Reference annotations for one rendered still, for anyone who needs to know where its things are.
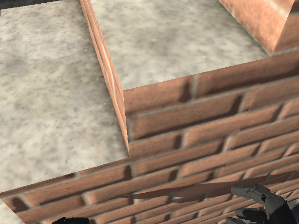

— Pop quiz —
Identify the robot right hand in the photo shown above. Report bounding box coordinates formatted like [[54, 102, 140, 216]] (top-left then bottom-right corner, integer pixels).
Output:
[[225, 183, 299, 224]]

